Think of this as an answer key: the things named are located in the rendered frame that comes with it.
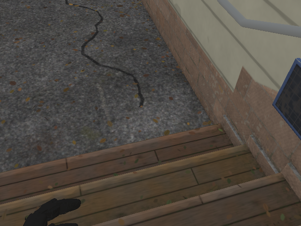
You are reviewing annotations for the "left robot hand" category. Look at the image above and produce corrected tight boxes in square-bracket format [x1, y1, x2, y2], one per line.
[23, 198, 81, 226]

